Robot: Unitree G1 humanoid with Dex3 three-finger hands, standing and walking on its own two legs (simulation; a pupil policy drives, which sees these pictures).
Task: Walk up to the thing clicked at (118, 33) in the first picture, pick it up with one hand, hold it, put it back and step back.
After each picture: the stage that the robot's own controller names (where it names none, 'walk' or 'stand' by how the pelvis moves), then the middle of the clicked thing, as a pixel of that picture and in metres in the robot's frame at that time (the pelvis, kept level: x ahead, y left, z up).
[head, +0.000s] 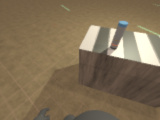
stand; (117, 36) +0.73 -0.21 +0.12
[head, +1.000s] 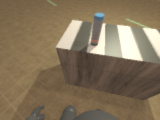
rise first; (96, 31) +0.67 +0.01 +0.16
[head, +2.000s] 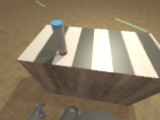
stand; (60, 40) +0.51 +0.25 +0.16
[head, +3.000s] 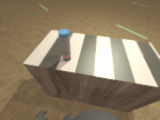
stand; (65, 47) +0.50 +0.22 +0.12
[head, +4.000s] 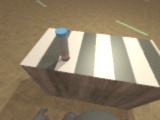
stand; (63, 46) +0.49 +0.22 +0.12
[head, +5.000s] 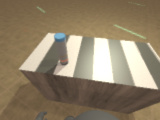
stand; (62, 51) +0.47 +0.23 +0.12
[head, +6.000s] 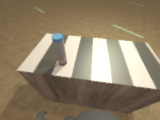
stand; (60, 51) +0.46 +0.24 +0.12
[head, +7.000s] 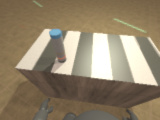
rise first; (59, 48) +0.47 +0.24 +0.12
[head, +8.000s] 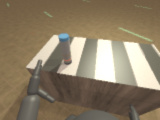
rise first; (66, 50) +0.48 +0.24 +0.12
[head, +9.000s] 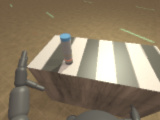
go down; (67, 51) +0.48 +0.22 +0.13
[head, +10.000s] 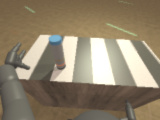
go down; (58, 54) +0.43 +0.21 +0.13
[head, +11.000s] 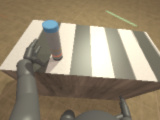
close in; (54, 44) +0.45 +0.22 +0.15
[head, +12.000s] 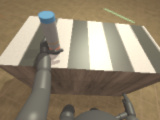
close; (52, 37) +0.49 +0.23 +0.17
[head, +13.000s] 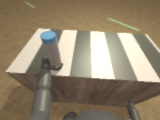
lift; (53, 54) +0.38 +0.23 +0.17
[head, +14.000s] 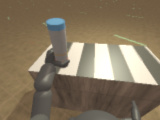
lift; (60, 47) +0.31 +0.18 +0.31
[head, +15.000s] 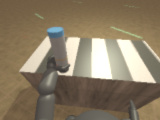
hold; (60, 53) +0.34 +0.18 +0.23
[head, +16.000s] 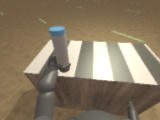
hold; (61, 52) +0.34 +0.18 +0.25
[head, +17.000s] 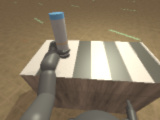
crouch; (61, 38) +0.42 +0.18 +0.29
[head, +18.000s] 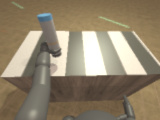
lower; (51, 38) +0.49 +0.21 +0.21
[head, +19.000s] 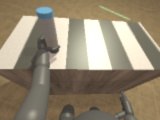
lower; (50, 34) +0.50 +0.22 +0.18
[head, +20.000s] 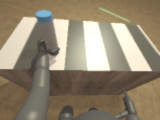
lower; (50, 37) +0.49 +0.22 +0.17
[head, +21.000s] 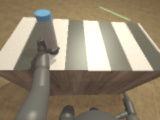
lower; (49, 36) +0.49 +0.22 +0.18
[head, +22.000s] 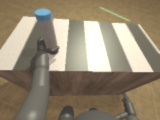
lower; (49, 35) +0.50 +0.23 +0.18
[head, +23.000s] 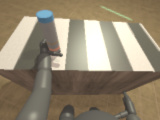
open; (51, 36) +0.49 +0.21 +0.17
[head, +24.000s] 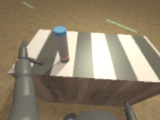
sink last; (62, 47) +0.46 +0.20 +0.15
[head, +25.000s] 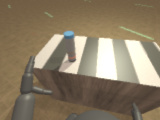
stand; (70, 48) +0.51 +0.20 +0.13
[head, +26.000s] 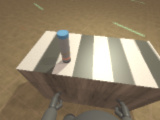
stand; (65, 48) +0.47 +0.21 +0.12
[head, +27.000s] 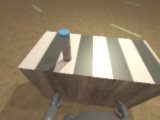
stand; (66, 47) +0.50 +0.21 +0.12
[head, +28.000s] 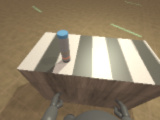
stand; (64, 48) +0.49 +0.21 +0.12
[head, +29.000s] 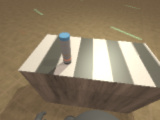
walk; (66, 50) +0.48 +0.20 +0.12
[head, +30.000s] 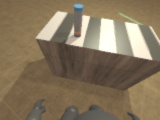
walk; (77, 22) +0.74 +0.16 +0.13
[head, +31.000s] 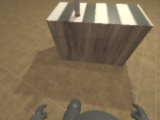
walk; (76, 4) +1.11 +0.23 +0.15
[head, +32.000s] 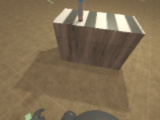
stand; (80, 10) +1.20 +0.21 +0.14
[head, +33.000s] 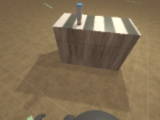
stand; (79, 15) +1.22 +0.20 +0.12
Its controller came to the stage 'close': yes
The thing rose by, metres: 0.22
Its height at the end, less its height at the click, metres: +0.00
